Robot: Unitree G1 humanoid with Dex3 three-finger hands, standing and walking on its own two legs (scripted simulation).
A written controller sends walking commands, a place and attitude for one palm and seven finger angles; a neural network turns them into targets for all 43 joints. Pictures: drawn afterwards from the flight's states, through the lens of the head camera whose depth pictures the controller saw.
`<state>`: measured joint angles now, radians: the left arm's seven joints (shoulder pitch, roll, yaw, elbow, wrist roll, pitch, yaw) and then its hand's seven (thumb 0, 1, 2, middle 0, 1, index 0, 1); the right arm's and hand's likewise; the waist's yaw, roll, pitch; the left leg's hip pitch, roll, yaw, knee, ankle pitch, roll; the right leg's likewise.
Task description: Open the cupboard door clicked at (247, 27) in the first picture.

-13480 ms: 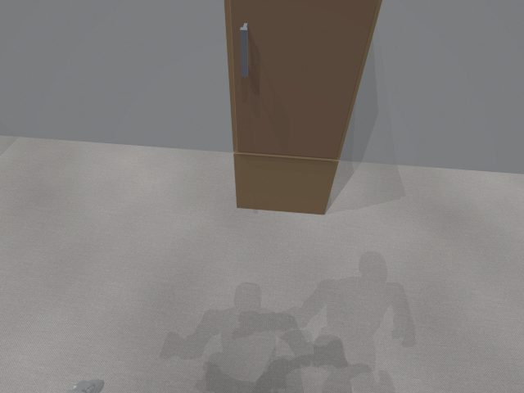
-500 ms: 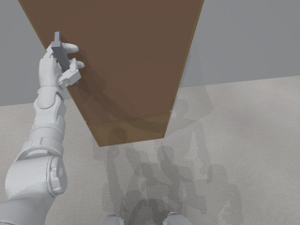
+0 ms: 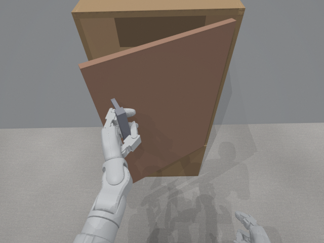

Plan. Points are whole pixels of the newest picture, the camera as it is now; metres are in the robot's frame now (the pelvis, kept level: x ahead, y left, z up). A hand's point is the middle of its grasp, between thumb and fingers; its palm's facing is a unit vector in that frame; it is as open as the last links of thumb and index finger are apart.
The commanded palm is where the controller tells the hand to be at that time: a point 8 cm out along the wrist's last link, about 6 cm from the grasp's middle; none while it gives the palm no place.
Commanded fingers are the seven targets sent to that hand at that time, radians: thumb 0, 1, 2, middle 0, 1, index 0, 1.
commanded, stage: pull the door open along its arc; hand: left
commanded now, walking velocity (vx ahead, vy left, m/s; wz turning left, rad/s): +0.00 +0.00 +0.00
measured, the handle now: (122, 124) +0.39 +0.12 +0.08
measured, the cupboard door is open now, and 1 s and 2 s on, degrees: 29 39 41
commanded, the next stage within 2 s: open thumb and fingers to let go in 0.30 s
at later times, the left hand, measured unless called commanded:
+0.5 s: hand (156, 155) +0.30 +0.03 +0.09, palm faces +0.37 -0.93 -0.06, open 5.9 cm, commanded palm +0.24 +0.06 +0.08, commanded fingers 0.00 0.48 0.72 -0.37 -1.30 -0.37 -1.30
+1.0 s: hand (146, 157) +0.29 +0.05 +0.09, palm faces +0.39 -0.92 -0.04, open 13.6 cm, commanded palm +0.25 +0.07 +0.08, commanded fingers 0.00 -0.50 0.30 -0.22 -0.75 -0.22 -0.75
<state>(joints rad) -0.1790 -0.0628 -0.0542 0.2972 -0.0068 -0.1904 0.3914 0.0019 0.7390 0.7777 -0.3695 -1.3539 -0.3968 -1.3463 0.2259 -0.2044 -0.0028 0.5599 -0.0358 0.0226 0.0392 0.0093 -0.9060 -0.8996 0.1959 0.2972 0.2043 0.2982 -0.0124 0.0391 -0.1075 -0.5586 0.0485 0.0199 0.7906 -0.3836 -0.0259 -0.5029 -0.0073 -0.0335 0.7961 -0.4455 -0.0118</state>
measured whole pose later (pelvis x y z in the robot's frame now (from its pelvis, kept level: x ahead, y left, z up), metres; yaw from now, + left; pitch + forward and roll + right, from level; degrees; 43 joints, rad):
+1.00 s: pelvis +0.00 -0.03 +0.00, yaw +3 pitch +5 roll +1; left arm 0.06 -0.09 -0.25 0.04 0.07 -0.06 0.59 -0.01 -0.39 0.35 -0.29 -1.12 -0.29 -1.11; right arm 0.18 -0.19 0.00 0.60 -0.06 0.02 0.01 0.01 -0.91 -0.90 0.20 0.30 0.20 0.30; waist 0.00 0.05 -0.08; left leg -0.48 0.04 -0.05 0.77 -0.37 -0.06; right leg -0.42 -0.01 -0.09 0.80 -0.47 -0.05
